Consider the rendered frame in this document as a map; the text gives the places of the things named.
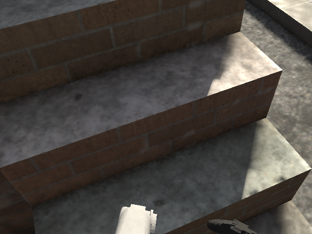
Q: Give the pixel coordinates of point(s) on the right robot hand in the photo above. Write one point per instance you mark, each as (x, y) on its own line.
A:
(224, 226)

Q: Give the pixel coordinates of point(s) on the left robot thigh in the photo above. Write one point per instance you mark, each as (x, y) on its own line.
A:
(136, 220)

